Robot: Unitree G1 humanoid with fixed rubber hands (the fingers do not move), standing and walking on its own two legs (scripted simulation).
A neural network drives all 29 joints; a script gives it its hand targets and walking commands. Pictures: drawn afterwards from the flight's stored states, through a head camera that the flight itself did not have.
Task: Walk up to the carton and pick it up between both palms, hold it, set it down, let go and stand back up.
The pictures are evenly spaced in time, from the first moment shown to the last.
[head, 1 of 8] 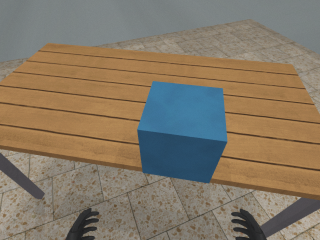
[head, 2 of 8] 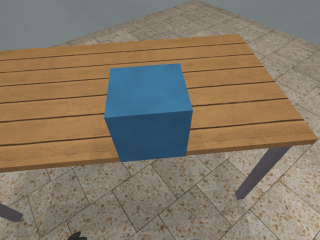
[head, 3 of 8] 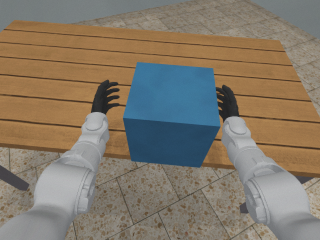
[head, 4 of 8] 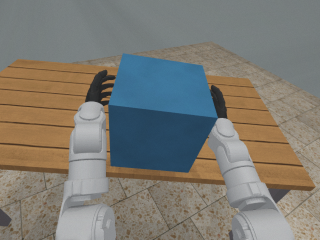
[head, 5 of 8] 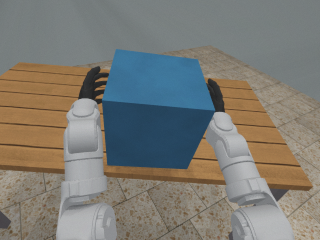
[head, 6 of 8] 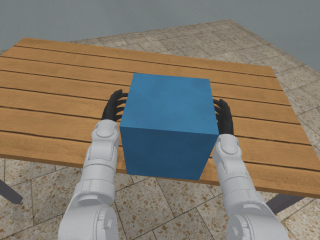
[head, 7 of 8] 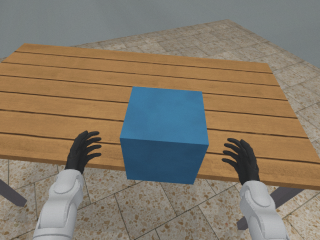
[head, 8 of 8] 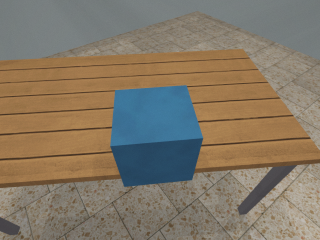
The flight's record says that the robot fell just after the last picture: no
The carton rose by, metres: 0.17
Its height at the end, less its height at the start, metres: +0.00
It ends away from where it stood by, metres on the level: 0.02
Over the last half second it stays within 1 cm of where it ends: yes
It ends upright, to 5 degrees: yes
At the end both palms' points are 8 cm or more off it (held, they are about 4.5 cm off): yes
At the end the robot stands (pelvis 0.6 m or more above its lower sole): yes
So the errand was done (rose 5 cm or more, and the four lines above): yes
